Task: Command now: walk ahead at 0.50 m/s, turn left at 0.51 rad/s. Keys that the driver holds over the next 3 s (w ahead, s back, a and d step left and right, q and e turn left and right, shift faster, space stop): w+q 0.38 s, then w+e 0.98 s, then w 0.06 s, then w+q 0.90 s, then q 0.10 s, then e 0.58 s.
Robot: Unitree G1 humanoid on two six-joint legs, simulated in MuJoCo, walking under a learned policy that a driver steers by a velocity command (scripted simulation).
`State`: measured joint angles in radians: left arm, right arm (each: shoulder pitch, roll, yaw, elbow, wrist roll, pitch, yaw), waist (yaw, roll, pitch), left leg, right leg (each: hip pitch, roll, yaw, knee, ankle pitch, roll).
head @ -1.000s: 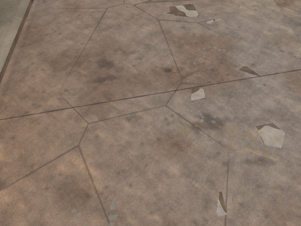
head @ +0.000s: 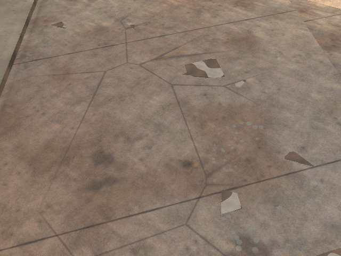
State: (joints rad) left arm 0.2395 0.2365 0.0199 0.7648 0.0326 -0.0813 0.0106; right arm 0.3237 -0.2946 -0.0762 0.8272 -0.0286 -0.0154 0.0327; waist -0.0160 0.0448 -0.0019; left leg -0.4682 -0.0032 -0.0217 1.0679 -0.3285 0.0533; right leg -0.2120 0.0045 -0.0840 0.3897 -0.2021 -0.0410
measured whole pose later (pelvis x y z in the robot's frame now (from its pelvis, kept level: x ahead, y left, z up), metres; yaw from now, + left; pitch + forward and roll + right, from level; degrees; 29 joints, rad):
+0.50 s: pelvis +0.24 +0.08 -0.01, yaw +16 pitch +0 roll +0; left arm 0.28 0.25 0.03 0.80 0.03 -0.05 -0.01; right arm 0.21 -0.26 -0.05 0.78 -0.02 -0.02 0.01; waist 0.03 -0.02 0.06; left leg -0.28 -0.11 0.06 0.46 -0.20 0.12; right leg -0.45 -0.11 -0.01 1.18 -0.33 0.00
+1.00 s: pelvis +0.52 +0.10 -0.02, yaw +3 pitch +1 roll +0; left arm 0.18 0.27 0.06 0.80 0.02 -0.03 -0.02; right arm 0.33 -0.23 -0.02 0.89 -0.02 -0.07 -0.01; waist -0.01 0.01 0.05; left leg -0.24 -0.02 0.06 1.20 -0.40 0.04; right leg -0.39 0.11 -0.07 0.57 -0.20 -0.15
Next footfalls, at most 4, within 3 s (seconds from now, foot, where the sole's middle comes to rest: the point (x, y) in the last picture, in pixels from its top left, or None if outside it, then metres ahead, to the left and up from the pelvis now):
0.34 left None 0.30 0.14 -0.78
0.92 right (170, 228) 0.63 0.06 -0.78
1.42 left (139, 164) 0.95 0.20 -0.78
1.90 right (187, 134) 1.12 -0.03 -0.78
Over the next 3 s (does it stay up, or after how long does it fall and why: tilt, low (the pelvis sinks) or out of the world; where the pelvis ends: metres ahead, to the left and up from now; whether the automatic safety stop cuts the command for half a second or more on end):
stays up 1.35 0.13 -0.02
